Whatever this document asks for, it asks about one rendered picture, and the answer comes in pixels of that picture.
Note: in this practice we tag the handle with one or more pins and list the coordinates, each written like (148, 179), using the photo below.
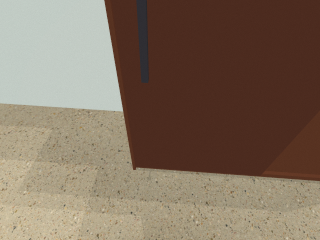
(142, 20)

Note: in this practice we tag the wardrobe door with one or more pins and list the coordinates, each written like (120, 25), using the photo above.
(231, 82)
(302, 155)

